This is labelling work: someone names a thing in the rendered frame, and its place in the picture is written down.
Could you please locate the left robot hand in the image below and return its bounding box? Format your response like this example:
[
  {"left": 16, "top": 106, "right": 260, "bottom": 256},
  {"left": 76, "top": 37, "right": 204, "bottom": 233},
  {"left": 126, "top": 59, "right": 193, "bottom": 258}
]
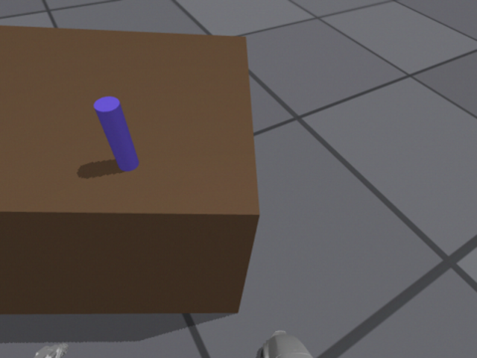
[{"left": 34, "top": 343, "right": 69, "bottom": 358}]

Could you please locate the can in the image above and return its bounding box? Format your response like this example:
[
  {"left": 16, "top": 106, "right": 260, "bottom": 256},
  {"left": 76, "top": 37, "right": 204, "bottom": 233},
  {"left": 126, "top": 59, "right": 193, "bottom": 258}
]
[{"left": 94, "top": 96, "right": 139, "bottom": 172}]

